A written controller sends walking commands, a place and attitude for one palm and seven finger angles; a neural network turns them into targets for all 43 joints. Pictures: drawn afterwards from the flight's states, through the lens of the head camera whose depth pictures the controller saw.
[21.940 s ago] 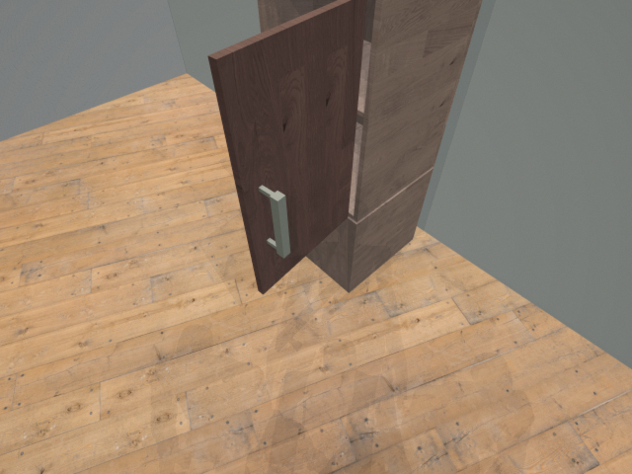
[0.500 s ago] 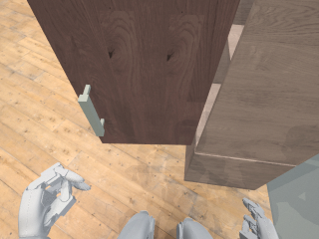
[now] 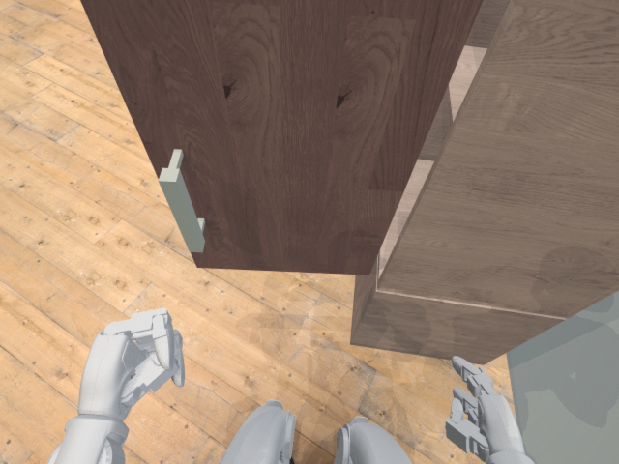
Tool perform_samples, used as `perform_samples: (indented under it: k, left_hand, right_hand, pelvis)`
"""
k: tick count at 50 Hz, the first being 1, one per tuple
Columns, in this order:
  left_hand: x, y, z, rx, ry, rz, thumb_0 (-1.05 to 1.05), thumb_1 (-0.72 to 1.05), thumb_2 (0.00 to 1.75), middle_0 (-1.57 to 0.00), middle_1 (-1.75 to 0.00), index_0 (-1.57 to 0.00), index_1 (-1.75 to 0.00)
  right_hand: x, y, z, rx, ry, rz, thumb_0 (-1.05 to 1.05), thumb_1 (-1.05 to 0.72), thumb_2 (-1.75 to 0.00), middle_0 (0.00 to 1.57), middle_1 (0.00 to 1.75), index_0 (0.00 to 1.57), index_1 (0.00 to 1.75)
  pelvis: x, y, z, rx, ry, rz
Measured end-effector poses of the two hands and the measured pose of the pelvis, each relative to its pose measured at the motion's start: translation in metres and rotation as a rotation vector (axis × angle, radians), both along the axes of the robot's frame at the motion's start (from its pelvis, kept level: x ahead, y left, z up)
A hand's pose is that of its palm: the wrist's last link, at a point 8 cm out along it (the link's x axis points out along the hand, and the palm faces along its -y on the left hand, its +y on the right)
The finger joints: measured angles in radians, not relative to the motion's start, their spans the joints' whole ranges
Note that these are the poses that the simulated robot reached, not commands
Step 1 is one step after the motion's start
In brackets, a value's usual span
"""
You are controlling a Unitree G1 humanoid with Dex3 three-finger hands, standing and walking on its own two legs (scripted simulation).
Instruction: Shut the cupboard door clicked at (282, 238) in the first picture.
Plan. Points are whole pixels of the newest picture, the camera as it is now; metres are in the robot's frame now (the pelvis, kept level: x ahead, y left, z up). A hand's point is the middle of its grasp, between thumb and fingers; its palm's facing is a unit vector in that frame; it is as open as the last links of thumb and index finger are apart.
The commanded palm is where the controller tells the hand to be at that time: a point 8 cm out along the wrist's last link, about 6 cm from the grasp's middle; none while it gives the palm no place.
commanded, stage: raise the hand and make a fist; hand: left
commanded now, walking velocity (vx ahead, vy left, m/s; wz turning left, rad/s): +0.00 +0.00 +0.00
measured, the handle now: (187, 204) +0.45 +0.22 +0.02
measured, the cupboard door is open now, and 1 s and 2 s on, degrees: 97 97 97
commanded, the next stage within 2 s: bring the fist close to the handle in 0.42 s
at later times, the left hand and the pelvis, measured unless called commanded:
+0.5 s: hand (146, 347) +0.23 +0.21 +0.05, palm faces +0.09 -1.00 -0.03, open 3.1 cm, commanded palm +0.20 +0.26 +0.04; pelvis +0.00 +0.02 +0.00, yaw +0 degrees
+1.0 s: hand (167, 307) +0.28 +0.20 +0.04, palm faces +0.10 -0.99 -0.01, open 3.1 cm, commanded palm +0.26 +0.25 +0.03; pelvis +0.01 +0.01 +0.00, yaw -1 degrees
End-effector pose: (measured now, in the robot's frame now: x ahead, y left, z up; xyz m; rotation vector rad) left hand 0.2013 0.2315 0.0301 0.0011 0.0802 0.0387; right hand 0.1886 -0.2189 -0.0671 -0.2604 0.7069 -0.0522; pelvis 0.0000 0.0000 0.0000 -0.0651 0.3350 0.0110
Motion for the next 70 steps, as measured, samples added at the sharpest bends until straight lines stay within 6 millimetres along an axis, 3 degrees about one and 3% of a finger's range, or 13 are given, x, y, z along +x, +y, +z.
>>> perform_samples:
  k: [6, 13, 21, 28, 31, 37, 45, 52, 60, 70]
  left_hand:
    - [0.004, 0.021, 0.031, 0.043, -0.13, 0.086, 0.02, 0.9, 0.9, -1.3, -1.5, -1.29, -1.49]
    - [0.001, 0.014, 0.0, 0.0, 0.044, 0.01, 0.01, 0.91, 0.9, -1.3, -1.5, -1.3, -1.5]
    - [0.008, 0.027, 0.027, 0.037, -0.143, 0.079, 0.02, 0.9, 0.9, -1.3, -1.5, -1.3, -1.5]
    - [0.003, 0.021, 0.005, 0.009, 0.016, 0.015, 0.01, 0.91, 0.9, -1.3, -1.5, -1.3, -1.5]
    - [0.004, 0.02, 0.004, 0.005, 0.007, 0.023, 0.02, 0.91, 0.9, -1.3, -1.5, -1.3, -1.5]
    - [0.024, 0.027, 0.016, 0.026, -0.15, 0.075, 0.02, 0.9, 0.9, -1.3, -1.5, -1.3, -1.5]
    - [0.047, 0.013, -0.003, 0.009, -0.015, -0.01, 0.01, 0.91, 0.9, -1.3, -1.5, -1.3, -1.5]
    - [0.061, 0.024, 0.007, 0.025, -0.107, 0.08, 0.02, 0.9, 0.9, -1.3, -1.5, -1.3, -1.5]
    - [0.079, 0.016, -0.011, 0.012, -0.042, 0.012, 0.01, 0.91, 0.9, -1.3, -1.5, -1.3, -1.5]
    - [0.111, 0.019, -0.006, 0.025, -0.107, 0.065, 0.02, 0.9, 0.9, -1.3, -1.5, -1.3, -1.5]
  right_hand:
    - [-0.011, -0.003, -0.002, 0.0, 0.037, -0.014, 0.01, -0.91, -0.9, 0.2, 0.3, 0.2, 0.3]
    - [-0.017, -0.003, 0.0, -0.009, 0.049, -0.037, 0.01, -0.91, -0.9, 0.2, 0.3, 0.2, 0.3]
    - [-0.012, -0.001, -0.001, -0.023, 0.051, -0.022, 0.01, -0.91, -0.9, 0.2, 0.3, 0.2, 0.3]
    - [-0.006, 0.007, 0.001, 0.004, 0.042, -0.023, 0.01, -0.91, -0.9, 0.2, 0.3, 0.2, 0.3]
    - [-0.005, 0.008, 0.002, -0.009, 0.035, -0.016, 0.01, -0.91, -0.9, 0.2, 0.3, 0.2, 0.3]
    - [-0.003, 0.005, -0.006, -0.026, 0.052, 0.008, 0.01, -0.9, -0.9, 0.2, 0.3, 0.2, 0.3]
    - [-0.014, 0.0, -0.01, -0.009, 0.096, -0.034, 0.01, -0.91, -0.9, 0.2, 0.3, 0.2, 0.3]
    - [-0.025, -0.007, -0.014, -0.023, 0.139, -0.043, 0.01, -0.91, -0.9, 0.2, 0.3, 0.2, 0.3]
    - [-0.032, -0.015, -0.022, -0.031, 0.177, -0.067, 0.01, -0.91, -0.9, 0.2, 0.3, 0.2, 0.3]
    - [-0.039, -0.018, -0.028, -0.035, 0.213, -0.074, 0.01, -0.91, -0.9, 0.2, 0.3, 0.2, 0.3]
  pelvis:
    - [0.002, 0.005, 0.004, -0.005, -0.005, 0.002]
    - [0.002, 0.011, 0.005, -0.003, -0.002, -0.003]
    - [0.003, 0.014, 0.003, -0.009, 0.003, -0.001]
    - [0.004, 0.016, 0.006, -0.008, -0.001, -0.001]
    - [0.004, 0.016, 0.006, -0.008, 0.0, 0.001]
    - [0.001, 0.013, -0.001, -0.014, 0.013, 0.008]
    - [0.003, 0.013, 0.001, -0.009, 0.016, -0.003]
    - [0.005, 0.01, 0.001, -0.003, 0.023, -0.007]
    - [0.004, 0.01, -0.002, -0.005, 0.033, -0.007]
    - [0.004, 0.008, -0.004, 0.0, 0.05, -0.013]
